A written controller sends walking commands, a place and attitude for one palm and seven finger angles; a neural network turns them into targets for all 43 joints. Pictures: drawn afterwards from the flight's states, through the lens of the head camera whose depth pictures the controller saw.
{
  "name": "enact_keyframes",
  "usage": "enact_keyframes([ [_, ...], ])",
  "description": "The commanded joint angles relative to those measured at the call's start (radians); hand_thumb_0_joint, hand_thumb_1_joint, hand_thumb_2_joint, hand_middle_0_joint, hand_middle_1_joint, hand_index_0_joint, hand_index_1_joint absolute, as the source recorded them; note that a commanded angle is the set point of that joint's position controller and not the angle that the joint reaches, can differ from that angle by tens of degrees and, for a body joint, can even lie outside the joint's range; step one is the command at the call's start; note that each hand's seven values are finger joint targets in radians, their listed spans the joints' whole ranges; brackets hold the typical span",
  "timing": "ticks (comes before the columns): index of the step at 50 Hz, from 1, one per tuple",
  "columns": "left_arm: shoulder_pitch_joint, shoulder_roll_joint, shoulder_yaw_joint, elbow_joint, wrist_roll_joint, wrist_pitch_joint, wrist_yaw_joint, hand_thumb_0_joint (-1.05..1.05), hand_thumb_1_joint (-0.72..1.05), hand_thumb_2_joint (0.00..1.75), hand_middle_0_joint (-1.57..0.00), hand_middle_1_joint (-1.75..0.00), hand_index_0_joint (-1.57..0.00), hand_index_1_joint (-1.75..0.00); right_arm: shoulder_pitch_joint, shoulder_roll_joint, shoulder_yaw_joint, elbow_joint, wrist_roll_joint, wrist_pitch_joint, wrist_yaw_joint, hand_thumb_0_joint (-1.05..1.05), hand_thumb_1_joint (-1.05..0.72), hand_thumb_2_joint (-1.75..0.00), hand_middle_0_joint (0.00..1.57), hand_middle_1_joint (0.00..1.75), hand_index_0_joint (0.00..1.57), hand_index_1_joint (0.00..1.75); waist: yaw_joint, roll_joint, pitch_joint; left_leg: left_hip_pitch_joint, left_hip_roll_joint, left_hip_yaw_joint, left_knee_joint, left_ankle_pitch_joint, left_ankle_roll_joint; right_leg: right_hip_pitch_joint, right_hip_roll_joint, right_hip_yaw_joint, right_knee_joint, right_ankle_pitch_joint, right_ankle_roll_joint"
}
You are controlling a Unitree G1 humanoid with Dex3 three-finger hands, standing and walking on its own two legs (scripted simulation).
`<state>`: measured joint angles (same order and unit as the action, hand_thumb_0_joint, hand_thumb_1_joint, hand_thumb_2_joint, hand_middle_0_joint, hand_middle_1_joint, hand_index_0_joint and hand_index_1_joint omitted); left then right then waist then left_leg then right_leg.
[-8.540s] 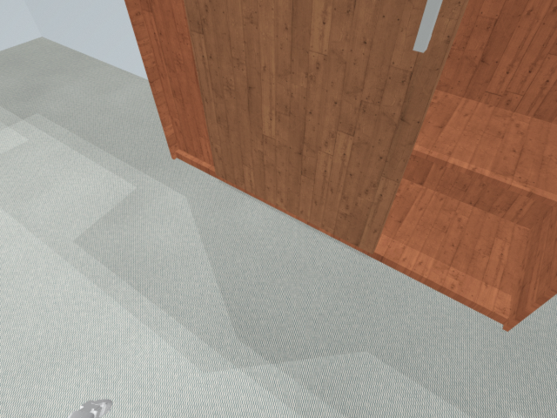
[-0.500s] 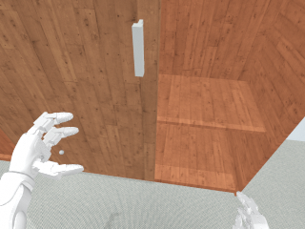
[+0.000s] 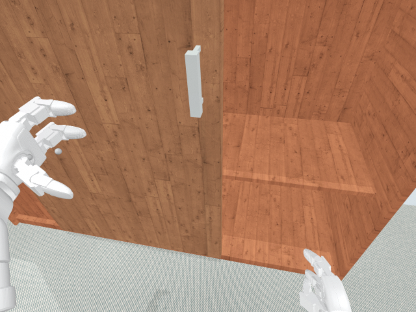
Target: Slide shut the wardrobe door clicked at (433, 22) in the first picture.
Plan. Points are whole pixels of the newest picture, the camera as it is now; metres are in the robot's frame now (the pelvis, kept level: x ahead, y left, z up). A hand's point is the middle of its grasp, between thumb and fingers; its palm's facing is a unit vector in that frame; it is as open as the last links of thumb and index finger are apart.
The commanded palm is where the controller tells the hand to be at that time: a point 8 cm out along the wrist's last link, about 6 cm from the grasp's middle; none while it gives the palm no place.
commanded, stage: raise the hand with hooked fingers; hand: left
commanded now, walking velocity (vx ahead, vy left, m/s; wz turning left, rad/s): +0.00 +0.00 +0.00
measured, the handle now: (196, 81) +0.55 +0.11 +0.21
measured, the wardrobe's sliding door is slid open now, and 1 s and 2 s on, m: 0.54 0.54 0.54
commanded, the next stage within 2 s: move the hooked fingers beside the handle in 0.54 s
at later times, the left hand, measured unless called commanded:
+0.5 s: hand (66, 143) +0.28 +0.27 +0.23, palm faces +0.05 -0.99 -0.11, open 14.0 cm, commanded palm +0.25 +0.31 +0.24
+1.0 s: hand (101, 127) +0.33 +0.23 +0.23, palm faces -0.02 -1.00 -0.08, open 14.0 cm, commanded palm +0.30 +0.28 +0.23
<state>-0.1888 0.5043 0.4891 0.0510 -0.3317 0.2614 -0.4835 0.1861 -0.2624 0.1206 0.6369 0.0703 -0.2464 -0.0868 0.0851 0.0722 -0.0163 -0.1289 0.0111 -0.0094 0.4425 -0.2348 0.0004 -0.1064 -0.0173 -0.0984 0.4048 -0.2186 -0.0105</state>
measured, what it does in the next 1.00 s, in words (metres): stands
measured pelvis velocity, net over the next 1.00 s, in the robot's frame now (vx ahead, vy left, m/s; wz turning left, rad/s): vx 0.01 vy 0.00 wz -0.02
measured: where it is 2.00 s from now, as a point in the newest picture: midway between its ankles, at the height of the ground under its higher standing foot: outside the picture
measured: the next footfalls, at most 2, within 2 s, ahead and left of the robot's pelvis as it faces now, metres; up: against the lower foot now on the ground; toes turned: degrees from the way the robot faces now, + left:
none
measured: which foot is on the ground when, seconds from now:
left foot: down 0.00-1.00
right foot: down 0.00-1.00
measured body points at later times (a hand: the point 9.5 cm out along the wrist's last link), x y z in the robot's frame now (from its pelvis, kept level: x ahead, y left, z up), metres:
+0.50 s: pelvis +0.00 -0.01 +0.00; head -0.03 -0.03 +0.45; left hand +0.27 +0.32 +0.24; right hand +0.20 -0.23 -0.06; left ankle +0.01 +0.12 -0.74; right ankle +0.01 -0.11 -0.74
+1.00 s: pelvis +0.01 +0.00 +0.00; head -0.02 -0.02 +0.45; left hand +0.32 +0.29 +0.24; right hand +0.21 -0.21 -0.07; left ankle +0.01 +0.12 -0.74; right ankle +0.01 -0.11 -0.74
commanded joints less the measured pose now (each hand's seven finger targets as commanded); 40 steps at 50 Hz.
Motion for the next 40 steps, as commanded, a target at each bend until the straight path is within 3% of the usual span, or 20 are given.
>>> enact_keyframes([
  [1, -0.389, 0.337, 0.118, -0.172, -0.021, -0.032, -0.016, 0.0, -0.5, 0.3, -0.3, -1.2, -0.3, -1.2, -0.16, -0.132, -0.063, -0.174, 0.01, -0.051, -0.004, 0.0, -0.9, -0.9, 0.2, 0.3, 0.2, 0.3, -0.012, 0.023, -0.174, 0.065, -0.028, -0.031, -0.074, 0.167, 0.03, 0.004, 0.024, 0.034, -0.071, 0.166, -0.02],
  [2, -0.403, 0.353, 0.13, -0.162, -0.022, -0.024, -0.018, 0.0, -0.5, 0.3, -0.3, -1.2, -0.3, -1.2, -0.164, -0.135, -0.064, -0.177, 0.011, -0.05, -0.003, 0.0, -0.9, -0.9, 0.2, 0.3, 0.2, 0.3, -0.008, 0.022, -0.18, 0.066, -0.03, -0.033, -0.075, 0.173, 0.031, 0.008, 0.022, 0.035, -0.072, 0.173, -0.02],
  [5, -0.315, 0.287, 0.085, -0.053, -0.033, 0.003, -0.042, 0.0, -0.5, 0.3, -0.3, -1.2, -0.3, -1.2, -0.154, -0.142, -0.069, -0.169, 0.018, -0.042, 0.006, 0.0, -0.9, -0.9, 0.2, 0.3, 0.2, 0.3, -0.013, -0.047, -0.125, 0.031, -0.025, -0.024, -0.073, 0.158, 0.032, -0.016, 0.021, 0.036, -0.075, 0.168, -0.013],
  [9, -0.33, 0.313, 0.102, -0.13, -0.037, 0.001, -0.042, 0.0, -0.5, 0.3, -0.3, -1.2, -0.3, -1.2, -0.167, -0.145, -0.076, -0.191, 0.02, -0.038, 0.015, 0.0, -0.9, -0.9, 0.2, 0.3, 0.2, 0.3, -0.007, -0.027, -0.161, 0.04, -0.03, -0.017, -0.066, 0.161, 0.032, -0.011, 0.018, 0.046, -0.073, 0.166, -0.01],
  [13, -0.336, 0.361, 0.165, -0.198, -0.039, -0.034, -0.01, 0.0, -0.5, 0.3, -0.3, -1.2, -0.3, -1.2, -0.166, -0.138, -0.079, -0.194, 0.012, -0.044, 0.011, 0.0, -0.9, -0.9, 0.2, 0.3, 0.2, 0.3, 0.003, -0.025, -0.192, 0.057, -0.031, -0.013, -0.064, 0.166, 0.036, 0.006, 0.022, 0.05, -0.078, 0.148, -0.007],
  [17, -0.363, 0.341, 0.148, -0.216, -0.023, -0.047, 0.014, 0.0, -0.5, 0.3, -0.3, -1.2, -0.3, -1.2, -0.159, -0.135, -0.08, -0.187, 0.012, -0.053, 0.0, 0.0, -0.9, -0.9, 0.2, 0.3, 0.2, 0.3, -0.007, 0.049, -0.18, 0.072, -0.03, -0.012, -0.075, 0.163, 0.035, -0.002, 0.02, 0.046, -0.075, 0.149, -0.013],
  [19, -0.361, 0.327, 0.128, -0.189, -0.016, -0.04, 0.017, 0.0, -0.5, 0.3, -0.3, -1.2, -0.3, -1.2, -0.157, -0.135, -0.077, -0.179, 0.014, -0.054, -0.001, 0.0, -0.9, -0.9, 0.2, 0.3, 0.2, 0.3, -0.012, 0.018, -0.144, 0.052, -0.028, -0.009, -0.08, 0.146, 0.035, -0.01, 0.02, 0.045, -0.084, 0.131, -0.009],
  [22, -0.367, 0.318, 0.116, -0.186, -0.013, -0.031, 0.01, 0.0, -0.5, 0.3, -0.3, -1.2, -0.3, -1.2, -0.158, -0.136, -0.078, -0.179, 0.015, -0.058, -0.008, 0.0, -0.9, -0.9, 0.2, 0.3, 0.2, 0.3, -0.016, 0.044, -0.158, 0.069, -0.028, -0.012, -0.079, 0.147, 0.036, -0.012, 0.019, 0.048, -0.08, 0.138, -0.011],
  [24, -0.355, 0.317, 0.111, -0.158, -0.017, -0.022, 0.003, 0.0, -0.5, 0.3, -0.3, -1.2, -0.3, -1.2, -0.158, -0.137, -0.076, -0.174, 0.014, -0.057, -0.006, 0.0, -0.9, -0.9, 0.2, 0.3, 0.2, 0.3, -0.018, -0.007, -0.136, 0.053, -0.026, -0.012, -0.077, 0.134, 0.037, -0.019, 0.019, 0.051, -0.088, 0.128, -0.006],
  [27, -0.365, 0.313, 0.106, -0.167, -0.017, -0.018, -0.005, 0.0, -0.5, 0.3, -0.3, -1.2, -0.3, -1.2, -0.16, -0.139, -0.076, -0.177, 0.017, -0.056, -0.007, 0.0, -0.9, -0.9, 0.2, 0.3, 0.2, 0.3, -0.017, 0.005, -0.172, 0.069, -0.028, -0.015, -0.074, 0.158, 0.036, -0.011, 0.022, 0.041, -0.074, 0.157, -0.006],
  [29, -0.367, 0.318, 0.11, -0.179, -0.02, -0.019, -0.006, 0.0, -0.5, 0.3, -0.3, -1.2, -0.3, -1.2, -0.163, -0.135, -0.073, -0.177, 0.015, -0.055, -0.003, 0.0, -0.9, -0.9, 0.2, 0.3, 0.2, 0.3, -0.017, 0.031, -0.161, 0.062, -0.029, -0.015, -0.073, 0.159, 0.034, -0.008, 0.019, 0.046, -0.078, 0.159, -0.008],
  [31, -0.356, 0.321, 0.12, -0.173, -0.02, -0.021, -0.004, 0.0, -0.5, 0.3, -0.3, -1.2, -0.3, -1.2, -0.157, -0.136, -0.075, -0.177, 0.014, -0.054, -0.003, 0.0, -0.9, -0.9, 0.2, 0.3, 0.2, 0.3, -0.017, -0.014, -0.176, 0.072, -0.026, -0.019, -0.073, 0.182, 0.037, -0.005, 0.025, 0.035, -0.068, 0.181, -0.009],
  [33, -0.353, 0.326, 0.125, -0.176, -0.019, -0.023, -0.003, 0.0, -0.5, 0.3, -0.3, -1.2, -0.3, -1.2, -0.159, -0.131, -0.073, -0.175, 0.012, -0.052, 0.0, 0.0, -0.9, -0.9, 0.2, 0.3, 0.2, 0.3, -0.012, 0.007, -0.18, 0.076, -0.028, -0.014, -0.068, 0.196, 0.035, -0.002, 0.026, 0.037, -0.07, 0.195, -0.009],
  [34, -0.398, 0.284, 0.075, -0.189, -0.016, -0.024, -0.003, 0.0, -0.5, 0.3, -0.3, -1.2, -0.3, -1.2, -0.163, -0.128, -0.071, -0.173, 0.015, -0.053, -0.002, 0.0, -0.9, -0.9, 0.2, 0.3, 0.2, 0.3, -0.024, 0.033, -0.169, 0.08, -0.028, -0.016, -0.073, 0.19, 0.033, -0.016, 0.024, 0.036, -0.068, 0.19, -0.011],
  [36, -0.473, 0.222, 0.003, -0.163, -0.01, -0.026, 0.01, 0.0, -0.5, 0.3, -0.3, -1.2, -0.3, -1.2, -0.159, -0.127, -0.071, -0.164, 0.019, -0.058, -0.007, 0.0, -0.9, -0.9, 0.2, 0.3, 0.2, 0.3, -0.043, 0.022, -0.155, 0.093, -0.023, -0.026, -0.078, 0.157, 0.03, -0.052, 0.029, 0.032, -0.071, 0.151, -0.009],
  [38, -0.477, 0.214, -0.007, -0.159, -0.002, -0.026, 0.028, 0.0, -0.5, 0.3, -0.3, -1.2, -0.3, -1.2, -0.157, -0.125, -0.071, -0.159, 0.014, -0.061, -0.009, 0.0, -0.9, -0.9, 0.2, 0.3, 0.2, 0.3, -0.035, -0.003, -0.153, 0.089, -0.024, -0.031, -0.08, 0.15, 0.031, -0.05, 0.03, 0.032, -0.076, 0.133, -0.012],
  [40, -0.514, 0.213, -0.017, -0.163, 0.014, -0.022, 0.046, 0.0, -0.5, 0.3, -0.3, -1.2, -0.3, -1.2, -0.163, -0.125, -0.071, -0.156, 0.015, -0.059, -0.011, 0.0, -0.9, -0.9, 0.2, 0.3, 0.2, 0.3, -0.036, 0.023, -0.169, 0.09, -0.024, -0.03, -0.084, 0.149, 0.03, -0.045, 0.023, 0.033, -0.07, 0.133, -0.013],
])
